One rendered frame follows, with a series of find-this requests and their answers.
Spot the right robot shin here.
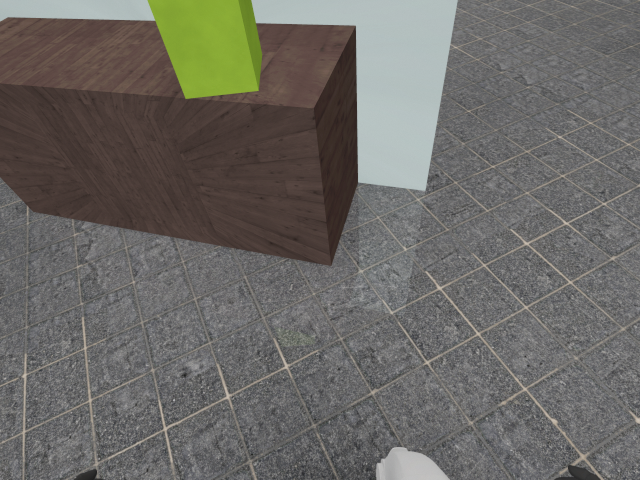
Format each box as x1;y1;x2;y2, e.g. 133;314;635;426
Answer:
388;447;408;456

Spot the carton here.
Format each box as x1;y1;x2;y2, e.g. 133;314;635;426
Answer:
147;0;262;99

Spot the pedestal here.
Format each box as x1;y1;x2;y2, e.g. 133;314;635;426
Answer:
0;17;358;266

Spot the right robot thigh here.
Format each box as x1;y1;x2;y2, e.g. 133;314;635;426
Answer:
376;451;450;480

